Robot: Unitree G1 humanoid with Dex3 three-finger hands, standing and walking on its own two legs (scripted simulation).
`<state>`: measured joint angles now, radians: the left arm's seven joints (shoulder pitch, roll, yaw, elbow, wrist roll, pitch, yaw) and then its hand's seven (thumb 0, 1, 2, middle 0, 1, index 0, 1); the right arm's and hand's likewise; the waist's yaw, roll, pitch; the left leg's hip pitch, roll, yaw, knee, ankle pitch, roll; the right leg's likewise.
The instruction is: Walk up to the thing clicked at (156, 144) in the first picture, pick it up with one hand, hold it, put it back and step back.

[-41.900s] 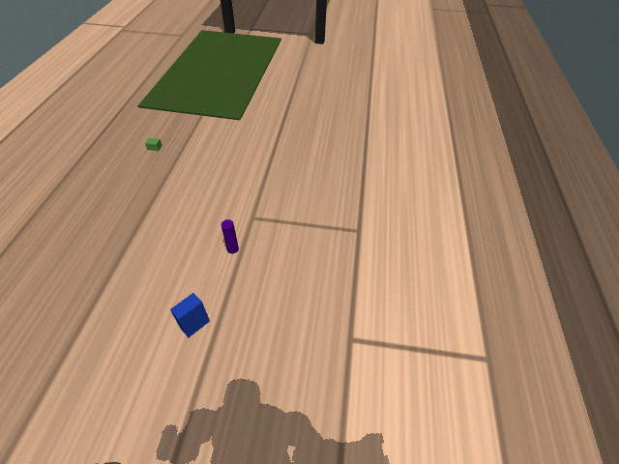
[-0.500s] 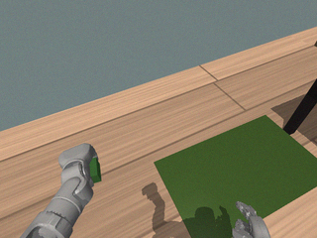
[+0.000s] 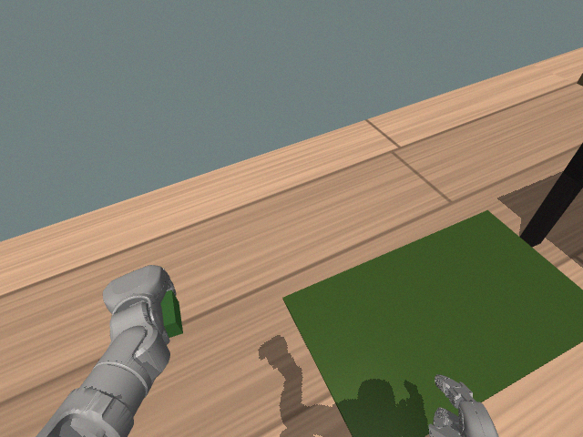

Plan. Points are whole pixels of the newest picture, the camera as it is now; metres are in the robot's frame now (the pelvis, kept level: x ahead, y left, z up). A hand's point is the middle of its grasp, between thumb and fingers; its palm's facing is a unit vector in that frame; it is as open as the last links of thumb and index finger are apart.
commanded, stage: crouch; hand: left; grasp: from above
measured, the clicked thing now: (163, 316) +0.31 +0.23 -0.05
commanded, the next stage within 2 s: lower in 1.78 s
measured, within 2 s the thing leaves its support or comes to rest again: neither
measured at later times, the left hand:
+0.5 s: hand (180, 355) +0.30 +0.24 -0.20, palm faces -0.40 -0.13 -0.91, open 8.5 cm
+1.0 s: hand (203, 376) +0.34 +0.26 -0.44, palm faces -0.38 -0.20 -0.90, open 8.5 cm
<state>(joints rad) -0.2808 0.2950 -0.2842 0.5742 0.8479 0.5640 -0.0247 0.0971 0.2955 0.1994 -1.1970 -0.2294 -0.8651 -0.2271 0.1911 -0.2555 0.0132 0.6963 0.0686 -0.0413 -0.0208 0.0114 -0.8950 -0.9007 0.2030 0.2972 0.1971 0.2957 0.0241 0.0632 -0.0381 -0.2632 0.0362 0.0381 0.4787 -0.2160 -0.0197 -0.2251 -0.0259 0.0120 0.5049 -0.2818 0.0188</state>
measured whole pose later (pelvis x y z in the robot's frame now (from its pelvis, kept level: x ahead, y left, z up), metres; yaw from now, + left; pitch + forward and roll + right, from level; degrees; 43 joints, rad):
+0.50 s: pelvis -0.03 +0.00 -0.08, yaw +0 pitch +18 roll -1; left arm -0.52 0.27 -0.10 1.15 0.95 0.27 0.41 0.10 0.34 0.18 -1.14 -0.31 -0.83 -0.24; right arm 0.23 -0.27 -0.06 0.76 -0.01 -0.09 0.03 0.01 -0.88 -0.89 0.20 0.30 0.20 0.30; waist -0.07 0.01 -0.12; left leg -0.99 0.06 0.00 1.09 -0.42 -0.02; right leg -0.92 -0.01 0.00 1.10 -0.49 0.02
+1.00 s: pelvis -0.07 +0.01 -0.28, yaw -3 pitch +36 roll -5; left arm -0.77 0.44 0.10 1.35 0.93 0.17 0.48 0.08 0.31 0.21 -1.15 -0.39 -0.83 -0.29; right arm 0.16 -0.21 0.00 0.83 -0.10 -0.16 0.10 0.01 -0.89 -0.89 0.21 0.30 0.20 0.30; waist -0.15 0.05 -0.21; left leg -1.91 0.07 -0.08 1.88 -0.62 -0.02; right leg -1.81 0.01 -0.02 1.87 -0.70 0.03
